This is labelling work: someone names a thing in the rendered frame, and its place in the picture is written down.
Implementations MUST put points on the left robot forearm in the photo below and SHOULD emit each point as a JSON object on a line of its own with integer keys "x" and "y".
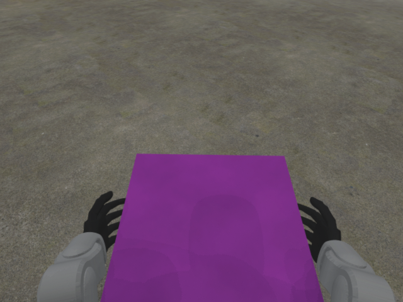
{"x": 76, "y": 271}

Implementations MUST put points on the robot right hand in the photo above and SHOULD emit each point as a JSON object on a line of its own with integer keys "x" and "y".
{"x": 324, "y": 228}

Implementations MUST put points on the right robot forearm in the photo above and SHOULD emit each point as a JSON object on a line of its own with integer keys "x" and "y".
{"x": 348, "y": 278}

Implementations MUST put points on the robot left hand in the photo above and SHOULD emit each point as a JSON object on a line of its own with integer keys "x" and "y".
{"x": 98, "y": 220}

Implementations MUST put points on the carton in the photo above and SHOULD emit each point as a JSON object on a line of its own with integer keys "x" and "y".
{"x": 211, "y": 228}

